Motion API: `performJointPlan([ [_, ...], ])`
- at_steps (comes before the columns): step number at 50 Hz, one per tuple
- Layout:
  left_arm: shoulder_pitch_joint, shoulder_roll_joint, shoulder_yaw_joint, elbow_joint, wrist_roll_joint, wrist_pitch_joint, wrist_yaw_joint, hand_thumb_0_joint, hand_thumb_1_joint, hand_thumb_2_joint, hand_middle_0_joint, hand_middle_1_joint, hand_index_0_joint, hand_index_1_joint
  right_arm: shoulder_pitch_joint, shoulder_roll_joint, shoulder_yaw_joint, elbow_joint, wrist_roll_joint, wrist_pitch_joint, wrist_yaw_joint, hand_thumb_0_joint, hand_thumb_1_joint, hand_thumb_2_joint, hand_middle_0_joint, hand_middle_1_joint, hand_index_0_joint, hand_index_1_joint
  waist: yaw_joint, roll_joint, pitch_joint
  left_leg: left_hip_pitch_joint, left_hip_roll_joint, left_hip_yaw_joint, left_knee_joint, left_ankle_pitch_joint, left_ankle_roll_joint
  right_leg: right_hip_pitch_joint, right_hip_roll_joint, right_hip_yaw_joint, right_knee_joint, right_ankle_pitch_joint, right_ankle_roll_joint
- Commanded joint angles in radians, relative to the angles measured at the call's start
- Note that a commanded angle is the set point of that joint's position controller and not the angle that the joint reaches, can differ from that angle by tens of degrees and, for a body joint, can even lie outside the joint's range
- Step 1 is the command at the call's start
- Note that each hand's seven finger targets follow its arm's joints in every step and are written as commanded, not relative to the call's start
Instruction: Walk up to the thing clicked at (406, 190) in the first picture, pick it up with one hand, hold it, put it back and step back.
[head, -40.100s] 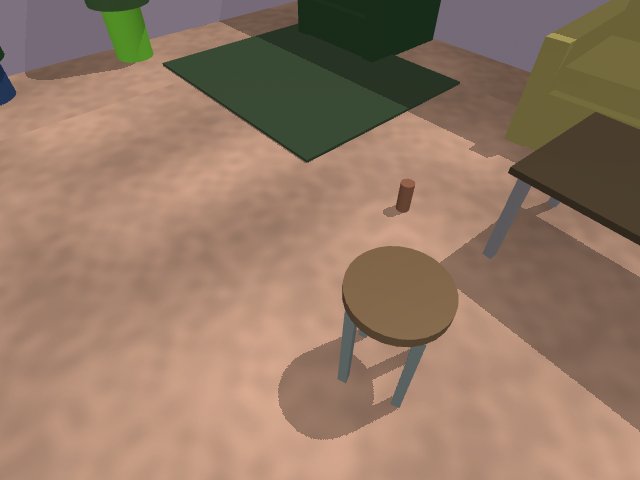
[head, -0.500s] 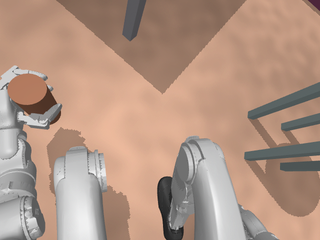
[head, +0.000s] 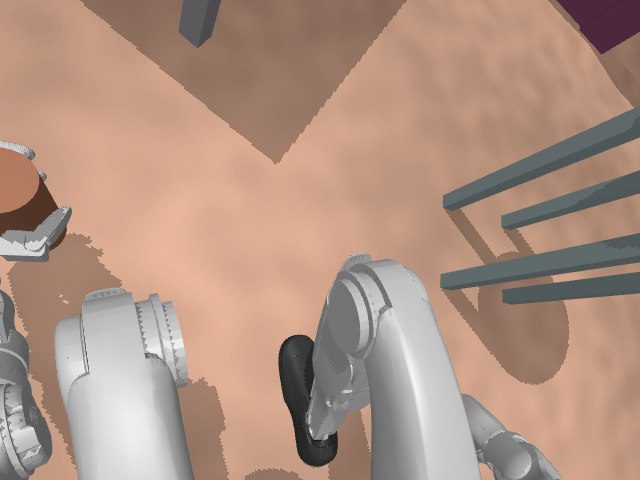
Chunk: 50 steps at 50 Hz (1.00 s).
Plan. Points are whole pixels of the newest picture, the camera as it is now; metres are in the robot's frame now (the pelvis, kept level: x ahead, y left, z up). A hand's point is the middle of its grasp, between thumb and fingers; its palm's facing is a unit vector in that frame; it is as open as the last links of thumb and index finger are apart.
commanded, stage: lower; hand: left
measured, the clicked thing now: (19, 208) +0.43 +0.26 -0.16
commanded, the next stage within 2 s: loosen in 1.00 s
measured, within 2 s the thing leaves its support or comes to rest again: rests again in 1.06 s
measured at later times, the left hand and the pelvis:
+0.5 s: hand (29, 209) +0.43 +0.26 -0.17, palm faces +0.29 -0.96 +0.01, open 9.0 cm; pelvis -0.01 +0.01 -0.01, yaw -3 degrees
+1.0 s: hand (34, 217) +0.43 +0.26 -0.19, palm faces +0.29 -0.96 +0.01, open 9.0 cm; pelvis -0.01 +0.01 -0.01, yaw -4 degrees
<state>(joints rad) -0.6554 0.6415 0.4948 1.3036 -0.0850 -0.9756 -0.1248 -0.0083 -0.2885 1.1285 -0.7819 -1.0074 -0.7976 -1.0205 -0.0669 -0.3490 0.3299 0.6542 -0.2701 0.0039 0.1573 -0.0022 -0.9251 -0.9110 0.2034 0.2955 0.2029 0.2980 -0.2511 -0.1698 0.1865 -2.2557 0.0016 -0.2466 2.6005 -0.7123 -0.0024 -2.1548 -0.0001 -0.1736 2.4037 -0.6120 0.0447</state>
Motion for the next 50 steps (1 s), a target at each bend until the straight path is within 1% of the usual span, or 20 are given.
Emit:
performJointPlan([
  [1,-0.256,0.218,0.014,-0.144,-0.003,-0.118,0.017,0.000,0.243,1.226,-1.272,-1.369,-1.277,-1.373,0.069,-0.333,-0.080,-0.028,-0.019,0.004,-0.020,0.000,-0.929,-0.912,0.199,0.300,0.199,0.300,-0.058,0.472,-0.634,0.449,0.035,0.055,-0.322,0.166,-0.022,0.334,0.043,-0.087,-0.168,0.174,-0.063],
  [2,-0.257,0.206,0.004,-0.132,-0.001,-0.121,0.021,0.000,0.251,1.228,-1.284,-1.377,-1.291,-1.379,0.068,-0.336,-0.074,-0.029,-0.021,0.008,-0.019,0.000,-0.928,-0.911,0.199,0.300,0.199,0.300,-0.068,0.471,-0.612,0.437,0.035,0.047,-0.329,0.158,-0.023,0.326,0.041,-0.095,-0.166,0.169,-0.063],
  [4,-0.246,0.222,0.011,-0.121,-0.004,-0.128,0.026,0.000,0.239,1.235,-1.291,-1.385,-1.298,-1.388,0.055,-0.340,-0.062,-0.034,-0.026,0.008,-0.019,0.000,-0.926,-0.910,0.199,0.300,0.199,0.300,-0.063,0.473,-0.606,0.433,0.035,0.045,-0.324,0.149,-0.024,0.333,0.045,-0.099,-0.166,0.166,-0.063],
  [6,-0.246,0.213,-0.004,-0.108,-0.008,-0.134,0.026,0.000,0.268,1.238,-1.268,-1.377,-1.277,-1.377,0.055,-0.346,-0.050,-0.033,-0.033,0.008,-0.019,0.000,-0.923,-0.910,0.200,0.300,0.200,0.300,-0.081,0.477,-0.601,0.440,0.035,0.039,-0.316,0.166,-0.024,0.349,0.047,-0.105,-0.165,0.187,-0.059],
  [7,-0.250,0.231,0.008,-0.118,-0.007,-0.139,0.033,0.000,0.284,1.241,-1.276,-1.378,-1.284,-1.379,0.057,-0.349,-0.047,-0.034,-0.035,0.009,-0.020,0.000,-0.924,-0.910,0.200,0.300,0.200,0.300,-0.078,0.472,-0.607,0.441,0.036,0.037,-0.311,0.175,-0.023,0.359,0.048,-0.106,-0.165,0.195,-0.058],
  [10,-0.253,0.242,0.016,-0.085,-0.016,-0.152,0.053,0.000,0.261,1.243,-1.275,-1.376,-1.283,-1.378,0.035,-0.353,-0.030,-0.043,-0.040,0.008,-0.019,0.000,-0.923,-0.910,0.200,0.300,0.199,0.300,-0.088,0.449,-0.562,0.400,0.035,0.030,-0.307,0.135,-0.018,0.362,0.051,-0.115,-0.172,0.171,-0.054],
  [11,-0.252,0.255,0.011,-0.085,-0.012,-0.158,0.058,0.000,0.243,1.229,-1.270,-1.366,-1.279,-1.368,0.023,-0.353,-0.028,-0.045,-0.041,0.008,-0.019,0.000,-0.920,-0.909,0.200,0.300,0.200,0.300,-0.081,0.437,-0.557,0.387,0.035,0.032,-0.302,0.108,-0.015,0.354,0.055,-0.115,-0.177,0.150,-0.055],
  [12,-0.257,0.242,0.007,-0.080,-0.014,-0.164,0.059,0.000,0.263,1.241,-1.265,-1.367,-1.272,-1.370,0.017,-0.357,-0.027,-0.049,-0.044,0.007,-0.019,0.000,-0.918,-0.909,0.200,0.300,0.199,0.300,-0.091,0.437,-0.543,0.397,0.038,0.026,-0.306,0.099,-0.017,0.345,0.053,-0.121,-0.177,0.144,-0.053],
  [13,-0.267,0.266,0.013,-0.088,-0.011,-0.171,0.063,0.000,0.249,1.235,-1.269,-1.367,-1.277,-1.370,0.021,-0.360,-0.023,-0.043,-0.047,0.008,-0.019,0.000,-0.921,-0.909,0.200,0.300,0.200,0.300,-0.092,0.452,-0.544,0.398,0.038,0.023,-0.309,0.093,-0.018,0.352,0.055,-0.123,-0.174,0.141,-0.053],
  [16,-0.236,0.264,0.001,-0.060,-0.005,-0.177,0.068,0.000,0.265,1.237,-1.270,-1.369,-1.278,-1.370,0.010,-0.361,-0.008,-0.050,-0.054,0.007,-0.020,0.000,-0.919,-0.908,0.200,0.300,0.200,0.300,-0.094,0.455,-0.560,0.426,0.042,0.017,-0.298,0.151,-0.022,0.370,0.060,-0.128,-0.166,0.189,-0.052],
  [17,-0.247,0.289,0.011,-0.073,-0.004,-0.184,0.070,0.000,0.277,1.228,-1.269,-1.357,-1.276,-1.360,0.004,-0.363,-0.005,-0.052,-0.055,0.009,-0.021,0.000,-0.920,-0.909,0.200,0.300,0.200,0.300,-0.090,0.461,-0.550,0.409,0.041,0.018,-0.301,0.131,-0.021,0.370,0.061,-0.128,-0.168,0.173,-0.054],
  [23,-0.236,0.278,-0.005,-0.064,-0.002,-0.193,0.085,0.000,0.267,1.254,-1.276,-1.376,-1.283,-1.380,-0.016,-0.370,0.009,-0.053,-0.067,0.008,-0.022,0.000,-0.916,-0.908,0.200,0.300,0.200,0.300,-0.102,0.475,-0.525,0.436,0.049,-0.001,-0.301,0.149,-0.027,0.367,0.064,-0.142,-0.162,0.194,-0.050],
  [24,-0.231,0.291,0.007,-0.067,0.001,-0.193,0.092,0.000,0.255,1.257,-1.288,-1.385,-1.294,-1.390,-0.009,-0.373,0.010,-0.054,-0.067,0.009,-0.022,0.000,-0.919,-0.909,0.200,0.300,0.200,0.300,-0.103,0.487,-0.538,0.453,0.052,-0.008,-0.305,0.161,-0.031,0.370,0.065,-0.146,-0.158,0.201,-0.051],
  [29,-0.246,0.284,-0.019,-0.062,0.009,-0.201,0.105,0.000,0.270,1.256,-1.297,-1.380,-1.301,-1.387,-0.031,-0.381,0.016,-0.057,-0.073,0.011,-0.021,0.000,-0.917,-0.908,0.200,0.300,0.199,0.300,-0.119,0.499,-0.494,0.453,0.057,-0.025,-0.316,0.135,-0.034,0.343,0.066,-0.158,-0.153,0.185,-0.052],
  [32,-0.216,0.284,-0.014,-0.049,0.005,-0.203,0.113,0.000,0.287,1.263,-1.281,-1.374,-1.285,-1.380,-0.033,-0.374,0.024,-0.065,-0.076,0.014,-0.019,0.000,-0.911,-0.907,0.200,0.300,0.199,0.300,-0.112,0.477,-0.512,0.446,0.054,-0.019,-0.301,0.152,-0.031,0.376,0.071,-0.159,-0.163,0.202,-0.048],
  [36,-0.227,0.288,-0.022,-0.041,0.009,-0.209,0.124,0.000,0.289,1.277,-1.268,-1.374,-1.272,-1.381,-0.040,-0.376,0.034,-0.065,-0.082,0.016,-0.020,0.000,-0.907,-0.907,0.200,0.300,0.199,0.300,-0.121,0.477,-0.496,0.447,0.056,-0.025,-0.298,0.162,-0.030,0.378,0.075,-0.165,-0.162,0.210,-0.048],
  [44,-0.213,0.299,-0.028,-0.014,0.009,-0.223,0.127,0.000,0.318,1.271,-1.270,-1.361,-1.272,-1.369,-0.068,-0.382,0.045,-0.076,-0.085,0.015,-0.021,0.000,-0.904,-0.905,0.200,0.300,0.199,0.300,-0.122,0.465,-0.461,0.434,0.060,-0.032,-0.299,0.133,-0.030,0.367,0.079,-0.173,-0.163,0.188,-0.048],
  [46,-0.220,0.321,-0.018,-0.023,0.006,-0.227,0.130,0.000,0.295,1.261,-1.261,-1.351,-1.263,-1.360,-0.070,-0.379,0.051,-0.078,-0.086,0.014,-0.022,0.000,-0.904,-0.905,0.200,0.300,0.199,0.300,-0.116,0.453,-0.468,0.416,0.058,-0.025,-0.290,0.116,-0.023,0.381,0.083,-0.171,-0.174,0.177,-0.047],
  [48,-0.195,0.300,-0.023,-0.005,0.007,-0.231,0.129,0.000,0.341,1.287,-1.282,-1.373,-1.285,-1.381,-0.069,-0.385,0.053,-0.080,-0.088,0.015,-0.020,0.000,-0.901,-0.904,0.200,0.300,0.200,0.300,-0.126,0.463,-0.463,0.450,0.064,-0.046,-0.306,0.133,-0.034,0.370,0.080,-0.183,-0.159,0.191,-0.046],
  [50,-0.211,0.315,-0.026,-0.021,0.012,-0.236,0.131,0.000,0.330,1.266,-1.293,-1.366,-1.294,-1.374,-0.080,-0.390,0.052,-0.080,-0.089,0.013,-0.022,0.000,-0.905,-0.905,0.200,0.300,0.199,0.300,-0.122,0.486,-0.452,0.463,0.068,-0.054,-0.313,0.136,-0.038,0.348,0.079,-0.185,-0.150,0.190,-0.049],
])
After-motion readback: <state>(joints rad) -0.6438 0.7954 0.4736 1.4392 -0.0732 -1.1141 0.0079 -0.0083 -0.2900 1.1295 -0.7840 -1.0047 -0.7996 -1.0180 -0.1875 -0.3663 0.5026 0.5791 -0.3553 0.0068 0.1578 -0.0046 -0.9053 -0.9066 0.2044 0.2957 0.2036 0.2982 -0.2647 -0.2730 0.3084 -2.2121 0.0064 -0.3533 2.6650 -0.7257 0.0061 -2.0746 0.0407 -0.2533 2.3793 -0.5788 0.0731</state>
